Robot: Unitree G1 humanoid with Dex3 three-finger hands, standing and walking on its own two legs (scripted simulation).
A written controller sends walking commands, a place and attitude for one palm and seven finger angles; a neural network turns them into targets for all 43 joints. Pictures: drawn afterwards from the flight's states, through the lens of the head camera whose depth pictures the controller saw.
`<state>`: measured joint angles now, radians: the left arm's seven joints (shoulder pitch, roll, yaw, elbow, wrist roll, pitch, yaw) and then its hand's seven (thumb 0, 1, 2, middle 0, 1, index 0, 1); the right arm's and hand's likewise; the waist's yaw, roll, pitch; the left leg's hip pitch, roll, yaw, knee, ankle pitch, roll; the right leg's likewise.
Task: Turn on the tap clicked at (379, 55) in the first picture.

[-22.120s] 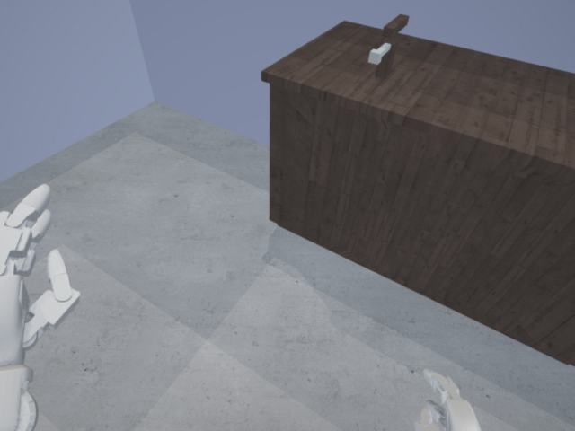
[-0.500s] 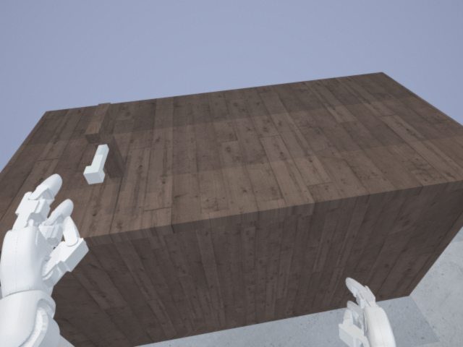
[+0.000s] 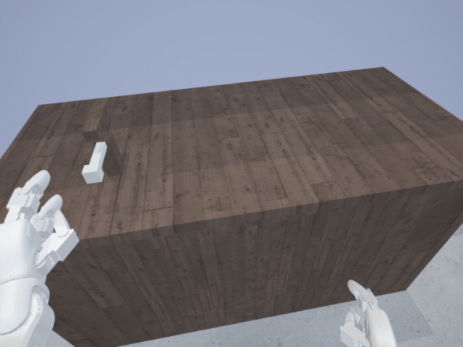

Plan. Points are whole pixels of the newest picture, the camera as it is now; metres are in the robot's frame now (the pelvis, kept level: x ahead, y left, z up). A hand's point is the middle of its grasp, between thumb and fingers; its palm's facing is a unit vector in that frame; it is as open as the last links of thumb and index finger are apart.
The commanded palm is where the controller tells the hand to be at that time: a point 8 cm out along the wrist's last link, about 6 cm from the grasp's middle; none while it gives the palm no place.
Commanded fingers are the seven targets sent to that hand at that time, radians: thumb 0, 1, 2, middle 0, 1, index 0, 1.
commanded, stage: reach beside the lever's end, fingers flat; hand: left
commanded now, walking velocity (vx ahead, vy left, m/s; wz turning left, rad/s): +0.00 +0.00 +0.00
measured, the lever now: (93, 173) +0.37 +0.33 +0.12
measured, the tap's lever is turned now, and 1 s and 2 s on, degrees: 0 0 0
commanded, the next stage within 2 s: push the lever round in 1.68 s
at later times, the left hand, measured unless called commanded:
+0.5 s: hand (76, 215) +0.25 +0.28 +0.15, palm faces +0.53 -0.84 -0.09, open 7.5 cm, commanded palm +0.21 +0.32 +0.14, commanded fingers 0.00 0.90 0.90 -0.17 -0.22 -0.17 -0.22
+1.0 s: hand (73, 197) +0.29 +0.32 +0.13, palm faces +0.55 -0.83 -0.10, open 7.7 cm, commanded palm +0.26 +0.36 +0.13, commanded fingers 0.00 0.90 0.90 -0.15 -0.16 -0.15 -0.16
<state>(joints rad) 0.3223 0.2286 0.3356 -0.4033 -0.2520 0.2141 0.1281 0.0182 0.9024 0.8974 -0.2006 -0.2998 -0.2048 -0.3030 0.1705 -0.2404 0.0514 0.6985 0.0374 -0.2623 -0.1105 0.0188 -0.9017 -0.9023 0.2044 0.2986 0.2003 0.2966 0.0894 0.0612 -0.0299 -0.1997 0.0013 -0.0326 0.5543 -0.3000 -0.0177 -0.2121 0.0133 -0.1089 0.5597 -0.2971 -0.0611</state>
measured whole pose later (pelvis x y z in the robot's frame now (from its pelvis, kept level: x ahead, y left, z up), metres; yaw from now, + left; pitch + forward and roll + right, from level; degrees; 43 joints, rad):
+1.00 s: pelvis +0.00 +0.00 +0.00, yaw -1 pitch +1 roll +0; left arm -0.09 0.37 0.50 0.24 -0.23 0.06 0.04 0.02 0.90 0.90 -0.16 -0.18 -0.17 -0.19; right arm 0.20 -0.27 0.02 0.73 0.06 -0.22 -0.13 0.02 -0.90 -0.90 0.20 0.30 0.20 0.30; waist 0.04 0.05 -0.03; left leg -0.30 0.01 -0.03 0.58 -0.30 -0.02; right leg -0.32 0.02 -0.10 0.58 -0.29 -0.07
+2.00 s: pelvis +0.01 +0.02 +0.00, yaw -1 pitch +4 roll +0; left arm -0.17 0.35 0.48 0.34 -0.19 -0.01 0.04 0.02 0.90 0.90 -0.15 -0.15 -0.15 -0.16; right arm 0.22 -0.26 0.02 0.69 0.05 -0.18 -0.11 0.02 -0.90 -0.90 0.21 0.30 0.20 0.30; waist 0.03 0.04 -0.06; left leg -0.35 -0.01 -0.01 0.60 -0.32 0.01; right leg -0.36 0.01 -0.08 0.59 -0.30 -0.04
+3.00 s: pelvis +0.00 +0.01 +0.00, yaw -1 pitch +3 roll +0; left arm -0.19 0.22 0.38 0.27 -0.14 0.01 0.29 0.02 0.92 0.91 -0.15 -0.15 -0.15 -0.16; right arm 0.19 -0.25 0.01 0.71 0.03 -0.13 -0.10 0.02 -0.90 -0.90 0.20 0.30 0.20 0.30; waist 0.03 0.05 -0.06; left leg -0.33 0.00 -0.01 0.59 -0.31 -0.01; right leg -0.35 0.02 -0.09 0.59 -0.29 -0.05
